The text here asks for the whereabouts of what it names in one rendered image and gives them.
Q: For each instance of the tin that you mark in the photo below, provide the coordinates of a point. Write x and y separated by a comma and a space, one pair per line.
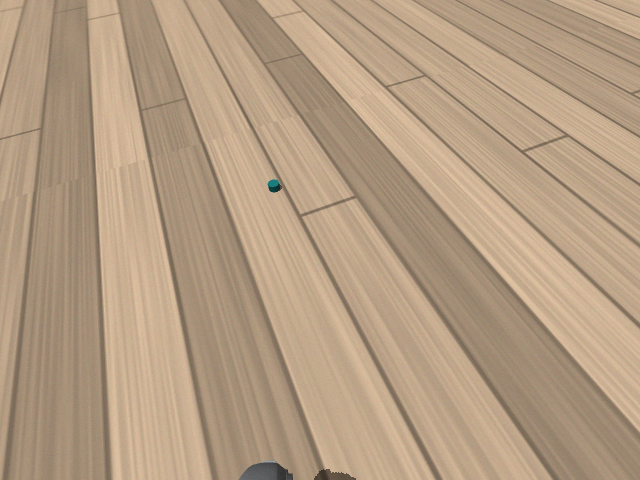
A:
273, 185

